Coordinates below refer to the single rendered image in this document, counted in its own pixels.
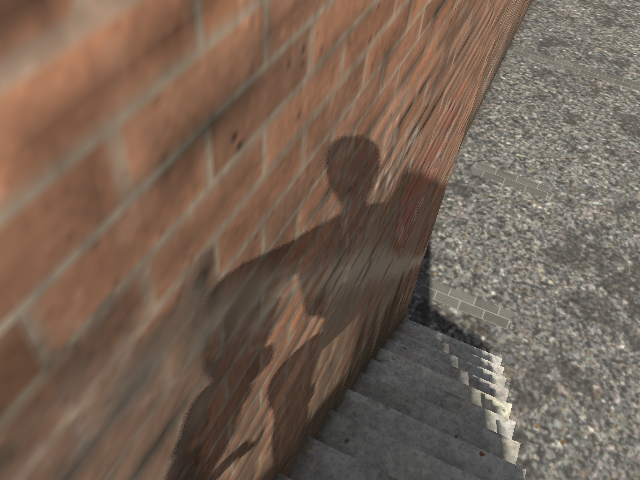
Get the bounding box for stairs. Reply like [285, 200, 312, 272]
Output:
[274, 318, 526, 480]

